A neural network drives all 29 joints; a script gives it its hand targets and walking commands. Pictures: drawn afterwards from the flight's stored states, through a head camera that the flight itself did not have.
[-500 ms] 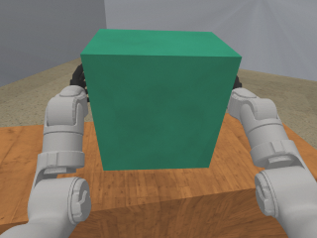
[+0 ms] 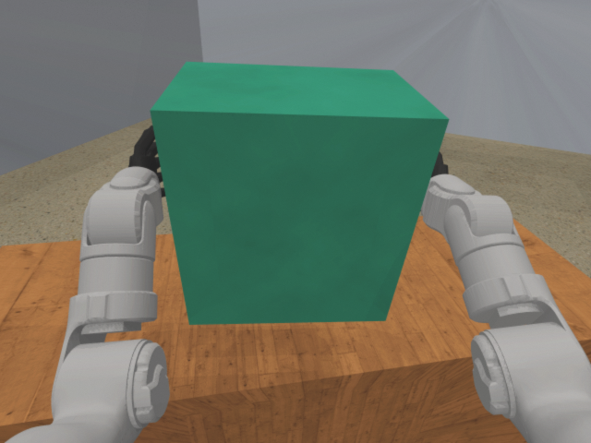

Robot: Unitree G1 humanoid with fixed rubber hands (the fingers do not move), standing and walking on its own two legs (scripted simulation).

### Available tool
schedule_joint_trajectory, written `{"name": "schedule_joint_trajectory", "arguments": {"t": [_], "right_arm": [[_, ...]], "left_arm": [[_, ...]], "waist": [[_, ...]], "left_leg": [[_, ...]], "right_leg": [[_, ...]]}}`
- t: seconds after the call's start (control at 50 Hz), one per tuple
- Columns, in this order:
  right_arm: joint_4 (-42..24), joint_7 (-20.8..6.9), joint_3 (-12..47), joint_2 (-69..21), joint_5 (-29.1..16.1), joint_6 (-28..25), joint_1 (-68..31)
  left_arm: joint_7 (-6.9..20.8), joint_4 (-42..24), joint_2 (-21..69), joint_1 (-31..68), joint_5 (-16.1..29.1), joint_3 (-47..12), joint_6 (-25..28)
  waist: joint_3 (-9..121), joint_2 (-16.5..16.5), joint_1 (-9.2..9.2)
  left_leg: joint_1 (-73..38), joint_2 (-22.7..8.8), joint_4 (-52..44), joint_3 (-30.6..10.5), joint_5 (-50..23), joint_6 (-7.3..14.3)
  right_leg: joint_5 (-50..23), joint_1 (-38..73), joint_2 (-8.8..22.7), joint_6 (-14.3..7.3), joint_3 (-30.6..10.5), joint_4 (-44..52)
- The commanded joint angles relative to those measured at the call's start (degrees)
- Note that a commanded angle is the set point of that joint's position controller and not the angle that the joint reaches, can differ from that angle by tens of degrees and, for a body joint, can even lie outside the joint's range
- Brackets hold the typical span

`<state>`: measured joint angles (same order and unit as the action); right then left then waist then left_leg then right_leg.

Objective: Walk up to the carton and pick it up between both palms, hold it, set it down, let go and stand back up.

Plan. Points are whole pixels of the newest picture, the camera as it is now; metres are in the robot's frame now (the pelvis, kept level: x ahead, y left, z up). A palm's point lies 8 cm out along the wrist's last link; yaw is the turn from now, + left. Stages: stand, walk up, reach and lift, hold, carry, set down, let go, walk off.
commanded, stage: hold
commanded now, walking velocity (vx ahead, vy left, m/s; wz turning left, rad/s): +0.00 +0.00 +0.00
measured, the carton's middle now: (291, 197) +0.38 +0.00 +0.23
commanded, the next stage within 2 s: none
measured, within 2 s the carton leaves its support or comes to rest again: neither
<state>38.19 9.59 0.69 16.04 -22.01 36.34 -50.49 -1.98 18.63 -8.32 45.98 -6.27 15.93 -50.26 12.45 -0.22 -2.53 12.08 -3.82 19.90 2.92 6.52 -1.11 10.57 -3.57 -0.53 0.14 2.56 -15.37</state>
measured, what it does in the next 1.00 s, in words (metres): stands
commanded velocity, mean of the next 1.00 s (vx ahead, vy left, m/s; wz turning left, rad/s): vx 0.00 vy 0.00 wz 0.00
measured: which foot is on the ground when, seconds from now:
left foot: down 0.00-1.00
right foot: down 0.00-1.00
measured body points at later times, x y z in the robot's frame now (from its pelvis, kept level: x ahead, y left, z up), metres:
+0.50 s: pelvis +0.00 +0.00 +0.00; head -0.09 +0.01 +0.44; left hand +0.37 +0.19 +0.26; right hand +0.38 -0.18 +0.26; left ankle +0.05 +0.13 -0.75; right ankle -0.02 -0.12 -0.75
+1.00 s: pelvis +0.00 +0.00 +0.00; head -0.09 +0.01 +0.44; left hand +0.37 +0.19 +0.26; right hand +0.38 -0.18 +0.25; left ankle +0.05 +0.13 -0.75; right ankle -0.02 -0.12 -0.75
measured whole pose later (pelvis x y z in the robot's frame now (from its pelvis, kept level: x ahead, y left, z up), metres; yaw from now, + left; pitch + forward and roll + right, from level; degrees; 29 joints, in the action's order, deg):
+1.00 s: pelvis +0.00 +0.00 +0.00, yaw +0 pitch -2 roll -1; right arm 36.7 9.6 0.0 14.8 -20.9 35.6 -49.2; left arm -0.4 16.9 -7.7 45.7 -8.5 17.4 -50.3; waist 10.8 0.9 -3.0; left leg 10.7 -3.8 19.3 2.7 6.2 -1.3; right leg 10.7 -2.5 -0.6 -0.1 2.6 -15.5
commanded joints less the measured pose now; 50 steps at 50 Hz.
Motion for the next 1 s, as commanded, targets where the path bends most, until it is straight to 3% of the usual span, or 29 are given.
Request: {"name": "schedule_joint_trajectory", "arguments": {"t": [0.0, 0.06, 0.12, 0.16, 0.18, 0.22, 0.24, 0.28, 0.34, 0.36, 0.42, 0.5, 0.54, 0.6, 0.62, 0.64, 0.66, 0.68, 0.7, 0.74, 0.78, 0.82, 0.9, 0.94, 0.98], "right_arm": [[-24.4, -9.1, 12.3, -35.3, -8.7, -3.9, -58.2], [-26.3, -9.0, 13.5, -35.8, -10.0, -4.1, -58.2], [-24.4, -9.2, 12.8, -35.0, -9.3, -3.8, -57.6], [-24.2, -9.0, 13.6, -35.5, -8.9, -4.0, -57.8], [-25.3, -9.1, 14.6, -36.2, -9.4, -4.4, -58.6], [-25.9, -8.7, 14.8, -36.2, -10.2, -4.3, -57.3], [-25.4, -8.5, 14.4, -35.2, -9.7, -4.2, -57.7], [-25.4, -8.4, 13.5, -34.4, -10.0, -4.1, -55.9], [-27.9, -8.7, 14.5, -36.1, -10.5, -4.6, -57.5], [-26.9, -8.6, 13.7, -34.8, -9.9, -4.4, -56.9], [-27.6, -8.7, 13.7, -36.1, -9.0, -4.6, -56.5], [-25.1, -8.9, 12.2, -34.1, -8.2, -4.4, -55.9], [-25.7, -9.0, 12.8, -34.5, -8.1, -4.5, -57.0], [-27.0, -8.7, 13.4, -35.2, -8.4, -4.8, -57.5], [-26.2, -8.6, 13.7, -35.2, -7.9, -4.7, -57.0], [-26.5, -8.5, 13.9, -35.4, -8.1, -4.7, -56.4], [-25.9, -8.5, 14.2, -35.2, -8.5, -4.5, -56.2], [-25.5, -8.3, 13.4, -34.3, -8.2, -4.7, -55.9], [-26.4, -8.4, 13.6, -34.6, -8.6, -5.0, -56.5], [-27.1, -8.3, 13.0, -34.2, -8.6, -5.0, -55.6], [-25.9, -8.5, 13.2, -35.0, -8.4, -4.7, -56.6], [-27.5, -8.8, 13.4, -35.2, -8.8, -5.0, -55.8], [-26.2, -8.9, 13.4, -35.4, -8.1, -4.7, -56.4], [-23.4, -9.0, 12.2, -34.6, -7.0, -4.6, -55.8], [-26.2, -9.1, 12.9, -35.3, -7.8, -5.1, -56.8]], "left_arm": [[9.7, -12.6, 33.2, 46.7, 12.1, -24.1, 5.0], [9.4, -15.0, 32.8, 47.0, 12.5, -24.1, 5.3], [9.7, -12.8, 32.4, 46.1, 11.4, -22.9, 4.7], [10.1, -11.3, 32.0, 44.4, 10.7, -21.1, 4.6], [10.1, -12.8, 31.7, 45.6, 10.6, -21.4, 5.1], [9.8, -14.2, 31.9, 45.1, 10.9, -22.7, 5.1], [9.9, -12.8, 31.1, 44.7, 10.2, -21.6, 4.8], [10.3, -13.2, 31.6, 44.0, 10.1, -21.8, 4.3], [10.0, -17.7, 32.5, 46.9, 11.4, -24.2, 5.1], [9.9, -16.3, 32.5, 46.2, 10.9, -23.8, 4.8], [9.9, -16.9, 32.3, 46.2, 11.8, -24.7, 5.1], [10.6, -13.8, 32.3, 44.5, 10.4, -23.5, 4.2], [10.8, -13.2, 31.8, 43.5, 9.7, -22.2, 4.3], [10.6, -14.3, 32.0, 45.2, 11.0, -23.1, 4.8], [10.7, -13.1, 31.6, 44.0, 10.0, -22.0, 4.7], [10.8, -13.7, 31.3, 43.5, 10.0, -22.2, 4.6], [11.0, -13.4, 30.6, 43.1, 9.1, -21.3, 4.5], [11.0, -13.0, 31.2, 43.2, 9.6, -22.4, 4.2], [11.0, -14.5, 31.8, 43.8, 10.0, -23.0, 4.6], [10.8, -15.9, 32.2, 44.5, 10.4, -23.7, 4.5], [11.0, -14.1, 31.1, 44.4, 9.4, -21.7, 4.5], [10.6, -18.0, 32.4, 46.1, 10.8, -24.7, 5.0], [10.6, -14.9, 31.5, 45.8, 10.2, -23.0, 4.7], [10.8, -12.3, 31.9, 44.8, 9.3, -22.8, 4.3], [10.6, -14.7, 32.4, 46.0, 11.0, -24.1, 4.8]], "waist": [[21.4, -1.1, -0.67], [23.4, -1.4, -0.5], [18.9, -0.9, -0.5], [19.0, 0.7, -0.09], [21.5, 1.6, 1.1], [22.9, 0.6, -0.26], [21.7, 0.5, 0.84], [19.5, -1.6, -0.52], [23.0, -1.9, -0.65], [21.1, -2.8, -0.88], [22.8, -1.1, -1.02], [18.7, -3.0, -1.19], [19.1, -0.6, -0.54], [20.9, -0.9, -1.23], [19.6, 0.4, -0.08], [20.5, 0.5, -0.4], [19.4, 0.5, 0.18], [19.4, -1.3, -1.09], [19.9, -1.3, -0.52], [20.3, -3.4, -1.15], [18.3, -0.9, -0.39], [21.8, -2.8, -1.11], [19.1, -1.3, -0.24], [17.2, -2.2, -1.17], [20.6, -1.7, -1.22]], "left_leg": [[-17.7, 4.6, 0.6, -3.5, -10.5, 0.1], [-18.5, 4.9, 1.4, -3.5, -14.0, 0.1], [-17.4, 4.8, 0.0, -3.3, -10.8, 0.5], [-17.4, 4.8, 0.2, -3.0, -10.7, 0.9], [-16.8, 5.1, 0.4, -2.6, -10.8, 1.3], [-18.8, 5.3, 1.4, -3.0, -15.3, 0.9], [-18.7, 5.3, 1.4, -3.0, -14.3, 0.8], [-18.7, 5.3, 0.7, -2.8, -12.3, 0.3], [-19.6, 4.9, 1.3, -2.8, -14.6, -0.3], [-19.7, 5.1, 1.2, -2.7, -13.6, -0.2], [-19.8, 5.0, 0.9, -3.0, -12.9, 0.4], [-17.7, 4.8, -0.1, -2.7, -10.6, 0.0], [-17.6, 5.1, 0.2, -2.7, -11.2, 0.5], [-18.2, 5.2, 0.8, -2.9, -13.2, 0.5], [-18.1, 5.2, 0.5, -2.7, -12.5, 0.6], [-18.8, 5.4, 0.6, -2.8, -12.7, 0.8], [-18.6, 5.2, 0.3, -2.5, -12.7, 0.8], [-18.6, 5.2, 0.5, -2.4, -12.6, 0.7], [-18.1, 4.9, 0.6, -2.4, -12.9, 0.4], [-19.0, 5.1, 1.4, -2.8, -14.8, -0.3], [-18.8, 5.1, 0.6, -2.7, -12.4, 0.5], [-18.9, 4.8, 0.8, -2.8, -13.5, -0.1], [-17.8, 4.9, 0.2, -2.6, -11.2, 0.4], [-17.0, 5.0, -0.4, -1.9, -9.3, 0.2], [-17.8, 4.7, -0.1, -2.8, -10.0, 0.7]], "right_leg": [[-10.5, -4.4, -4.1, 1.6, -3.8, 2.7], [-14.9, -2.8, -4.1, 2.0, -3.8, 2.0], [-11.7, -4.6, -4.0, 1.8, -3.7, 2.8], [-12.8, -3.7, -3.8, 2.5, -3.7, 2.6], [-12.5, -2.4, -3.8, 2.7, -4.0, 2.5], [-17.9, -1.6, -4.0, 2.6, -4.2, 1.7], [-17.3, -1.7, -4.2, 2.8, -3.8, 1.7], [-14.5, -3.0, -3.7, 2.4, -3.9, 2.5], [-15.0, -2.7, -4.3, 2.1, -3.4, 2.1], [-13.9, -3.4, -3.9, 2.1, -4.0, 2.5], [-14.2, -3.4, -4.0, 2.3, -3.4, 2.5], [-10.9, -3.6, -3.9, 2.0, -3.4, 3.0], [-12.1, -3.3, -3.9, 2.2, -3.4, 2.9], [-15.2, -2.3, -3.6, 2.3, -3.2, 1.8], [-15.1, -2.4, -3.5, 2.4, -3.1, 2.2], [-16.4, -2.1, -3.5, 2.9, -3.3, 2.2], [-15.7, -2.0, -3.6, 2.6, -3.3, 2.2], [-15.2, -1.9, -3.5, 2.5, -3.4, 2.1], [-14.8, -2.3, -3.8, 2.1, -3.5, 2.4], [-15.9, -2.7, -3.6, 2.1, -3.3, 2.1], [-13.9, -3.6, -3.6, 2.3, -3.2, 2.6], [-13.9, -2.2, -3.9, 1.8, -3.2, 2.0], [-11.9, -3.4, -3.8, 2.2, -3.1, 2.7], [-9.8, -4.1, -3.5, 2.1, -3.0, 2.7], [-11.0, -3.3, -3.7, 1.8, -3.0, 2.5]]}}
